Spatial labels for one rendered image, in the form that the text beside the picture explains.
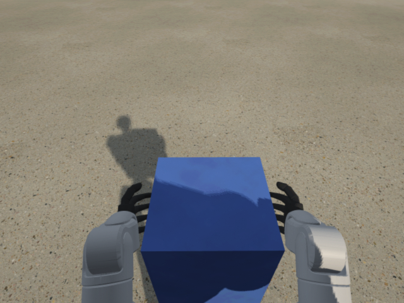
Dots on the carton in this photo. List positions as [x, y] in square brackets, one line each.
[211, 233]

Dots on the left robot hand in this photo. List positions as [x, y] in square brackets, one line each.
[128, 201]

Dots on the robot left forearm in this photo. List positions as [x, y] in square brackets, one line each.
[107, 269]

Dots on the right robot hand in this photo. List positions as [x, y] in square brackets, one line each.
[291, 203]

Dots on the robot right forearm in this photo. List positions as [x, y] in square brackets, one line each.
[320, 257]

